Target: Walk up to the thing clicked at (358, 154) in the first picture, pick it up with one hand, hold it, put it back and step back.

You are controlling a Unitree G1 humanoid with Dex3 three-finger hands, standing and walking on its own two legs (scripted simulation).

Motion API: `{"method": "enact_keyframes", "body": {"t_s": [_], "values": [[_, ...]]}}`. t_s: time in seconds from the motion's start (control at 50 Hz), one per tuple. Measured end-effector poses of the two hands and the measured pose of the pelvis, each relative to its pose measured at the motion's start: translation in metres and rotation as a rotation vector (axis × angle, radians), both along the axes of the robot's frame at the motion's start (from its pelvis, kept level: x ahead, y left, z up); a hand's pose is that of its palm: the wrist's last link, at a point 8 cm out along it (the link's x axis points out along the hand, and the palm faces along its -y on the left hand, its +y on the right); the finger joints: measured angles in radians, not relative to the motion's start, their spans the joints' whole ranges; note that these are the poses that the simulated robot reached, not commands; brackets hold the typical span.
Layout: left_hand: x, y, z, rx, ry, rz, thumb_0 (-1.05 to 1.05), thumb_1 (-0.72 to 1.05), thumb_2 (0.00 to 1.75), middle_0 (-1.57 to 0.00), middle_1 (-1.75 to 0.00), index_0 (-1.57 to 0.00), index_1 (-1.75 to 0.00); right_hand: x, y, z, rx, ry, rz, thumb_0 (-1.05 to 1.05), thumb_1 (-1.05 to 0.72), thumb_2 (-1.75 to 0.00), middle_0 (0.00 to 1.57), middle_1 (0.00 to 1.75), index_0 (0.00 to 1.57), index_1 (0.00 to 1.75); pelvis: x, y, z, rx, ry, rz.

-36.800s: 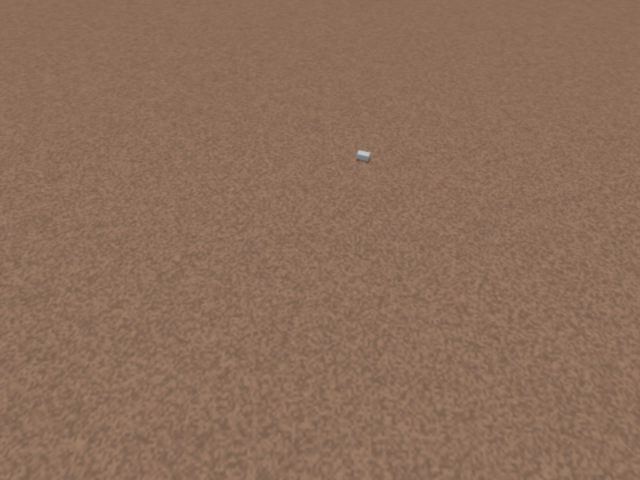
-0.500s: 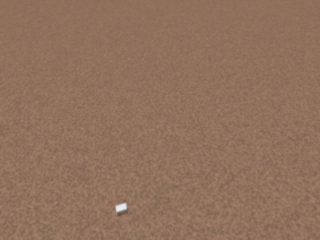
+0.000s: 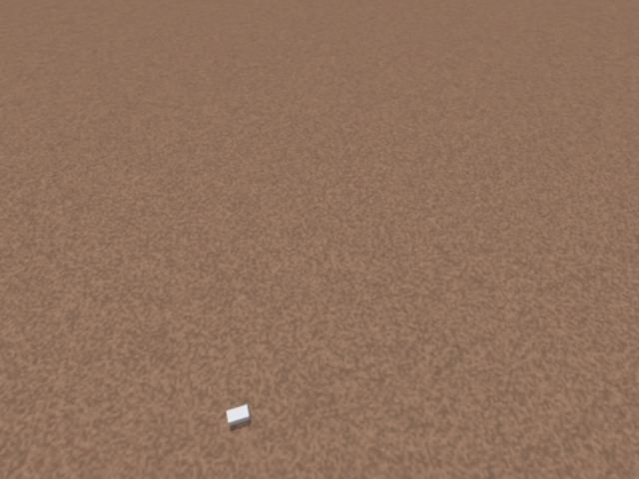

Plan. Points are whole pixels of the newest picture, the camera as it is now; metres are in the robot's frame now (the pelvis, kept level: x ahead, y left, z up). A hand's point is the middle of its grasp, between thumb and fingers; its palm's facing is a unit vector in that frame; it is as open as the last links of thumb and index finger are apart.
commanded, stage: stand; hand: left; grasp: from above
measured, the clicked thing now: (238, 415) +0.43 +0.25 -0.77
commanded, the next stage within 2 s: step back in 0.44 s
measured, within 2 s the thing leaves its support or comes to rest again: neither
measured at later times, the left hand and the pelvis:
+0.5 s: hand out of the picture +0.09 +0.25 -0.16, palm faces +0.01 -0.94 -0.33, open 7.3 cm; pelvis +0.01 +0.00 +0.00, yaw +0 degrees
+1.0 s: hand out of the picture +0.05 +0.30 -0.18, palm faces -0.07 -0.93 -0.37, open 7.3 cm; pelvis -0.07 +0.04 -0.02, yaw -3 degrees
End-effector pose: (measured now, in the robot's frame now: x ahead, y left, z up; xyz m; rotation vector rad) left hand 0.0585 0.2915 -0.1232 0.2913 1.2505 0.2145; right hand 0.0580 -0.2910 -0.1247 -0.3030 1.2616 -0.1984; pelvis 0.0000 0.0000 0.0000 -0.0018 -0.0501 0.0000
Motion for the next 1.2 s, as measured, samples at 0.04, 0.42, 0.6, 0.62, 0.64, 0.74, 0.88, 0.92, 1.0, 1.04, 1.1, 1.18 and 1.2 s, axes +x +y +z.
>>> {"method": "enact_keyframes", "body": {"t_s": [0.04,0.42,0.6,0.62,0.64,0.74,0.88,0.92,1.0,1.04,1.1,1.18,1.2], "values": [[-0.002,0.0,0.0,0.001,0.011,0.0,0.0,0.91,0.9,-0.2,-0.3,-0.21,-0.3,-0.002,0.0,-0.001,0.001,0.01,-0.002,0.0,-0.91,-0.9,0.2,0.3,0.2,0.3,0.001,0.0,0.0,0.0,0.004,0.0],[0.018,-0.004,0.001,0.001,-0.006,-0.017,0.0,0.91,0.9,-0.2,-0.29,-0.21,-0.3,0.018,-0.003,0.0,-0.001,-0.003,0.009,0.0,-0.91,-0.9,0.2,0.3,0.2,0.3,0.012,-0.003,0.0,0.001,0.014,-0.003],[0.028,0.016,-0.002,0.03,-0.045,-0.005,0.0,0.91,0.9,-0.21,-0.3,-0.21,-0.3,0.027,-0.013,0.0,-0.034,-0.044,0.004,0.0,-0.91,-0.9,0.2,0.3,0.2,0.3,-0.009,0.006,-0.01,-0.004,0.017,0.006],[0.029,0.021,-0.003,0.036,-0.05,-0.013,0.0,0.91,0.9,-0.21,-0.3,-0.21,-0.3,0.026,-0.013,0.0,-0.043,-0.046,0.005,0.0,-0.91,-0.9,0.2,0.3,0.2,0.3,-0.011,0.009,-0.012,-0.001,0.016,0.004],[0.031,0.026,-0.004,0.041,-0.057,-0.023,0.0,0.91,0.9,-0.21,-0.3,-0.21,-0.3,0.024,-0.013,0.0,-0.052,-0.047,0.004,0.0,-0.91,-0.9,0.2,0.3,0.2,0.3,-0.014,0.013,-0.014,0.002,0.016,0.003],[0.047,0.052,-0.018,0.044,-0.112,-0.044,0.01,0.91,0.9,-0.2,-0.3,-0.21,-0.3,0.001,-0.002,-0.002,-0.104,-0.032,0.014,0.0,-0.91,-0.9,0.2,0.3,0.2,0.3,-0.025,0.034,-0.029,-0.005,0.02,0.011],[0.034,0.058,-0.018,0.039,-0.114,-0.058,0.0,0.91,0.9,-0.2,-0.29,-0.2,-0.3,-0.035,0.019,0.005,-0.102,0.008,0.023,0.0,-0.91,-0.89,0.2,0.3,0.2,0.3,-0.05,0.041,-0.021,-0.016,0.027,-0.002],[0.021,0.056,-0.019,0.038,-0.088,-0.071,0.0,0.91,0.9,-0.2,-0.29,-0.2,-0.3,-0.039,0.022,0.004,-0.096,-0.018,0.018,0.01,-0.91,-0.89,0.2,0.3,0.2,0.3,-0.056,0.042,-0.02,-0.015,0.027,-0.017],[-0.008,0.052,-0.02,0.042,-0.041,-0.091,0.0,0.91,0.9,-0.2,-0.29,-0.2,-0.3,-0.049,0.023,-0.001,-0.079,-0.072,0.012,0.0,-0.9,-0.89,0.2,0.3,0.2,0.3,-0.073,0.04,-0.023,-0.008,0.022,-0.046],[-0.022,0.048,-0.02,0.046,-0.029,-0.1,0.0,0.91,0.9,-0.2,-0.29,-0.21,-0.3,-0.056,0.021,-0.006,-0.068,-0.09,0.011,0.0,-0.9,-0.89,0.2,0.3,0.2,0.3,-0.082,0.037,-0.026,-0.003,0.019,-0.058],[-0.046,0.041,-0.019,0.06,-0.028,-0.106,0.0,0.91,0.9,-0.2,-0.29,-0.21,-0.3,-0.067,0.012,-0.016,-0.05,-0.109,0.005,0.0,-0.9,-0.89,0.21,0.3,0.2,0.3,-0.097,0.03,-0.032,-0.004,0.014,-0.071],[-0.081,0.034,-0.007,0.06,-0.024,-0.094,0.01,0.91,0.9,-0.2,-0.3,-0.21,-0.3,-0.087,0.006,-0.017,-0.038,-0.092,-0.015,0.0,-0.91,-0.89,0.2,0.3,0.2,0.3,-0.115,0.025,-0.026,0.008,0.003,-0.064],[-0.088,0.034,-0.003,0.061,-0.025,-0.084,0.01,0.91,0.9,-0.2,-0.3,-0.21,-0.3,-0.092,0.005,-0.016,-0.036,-0.086,-0.016,0.01,-0.91,-0.89,0.2,0.3,0.2,0.3,-0.118,0.026,-0.024,0.015,0.003,-0.064]]}}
